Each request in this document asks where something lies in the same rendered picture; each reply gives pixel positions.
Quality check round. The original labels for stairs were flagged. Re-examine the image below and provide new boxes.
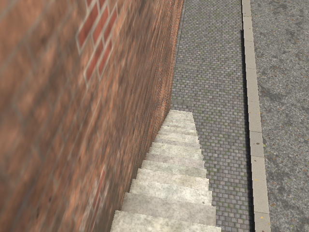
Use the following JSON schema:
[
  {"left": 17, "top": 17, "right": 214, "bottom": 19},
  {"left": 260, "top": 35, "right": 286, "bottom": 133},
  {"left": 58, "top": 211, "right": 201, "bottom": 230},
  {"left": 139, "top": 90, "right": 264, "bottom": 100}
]
[{"left": 110, "top": 109, "right": 221, "bottom": 232}]

